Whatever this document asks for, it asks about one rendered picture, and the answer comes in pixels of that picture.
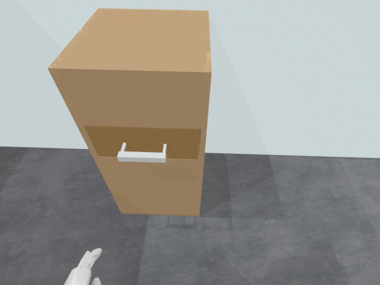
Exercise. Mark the drawer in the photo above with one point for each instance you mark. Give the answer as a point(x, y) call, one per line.
point(181, 143)

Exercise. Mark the left robot hand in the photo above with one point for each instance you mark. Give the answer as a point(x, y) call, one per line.
point(81, 275)

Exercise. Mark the cabinet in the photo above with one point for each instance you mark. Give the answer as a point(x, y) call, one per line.
point(142, 68)

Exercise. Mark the handle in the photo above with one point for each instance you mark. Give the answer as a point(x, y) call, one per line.
point(130, 156)

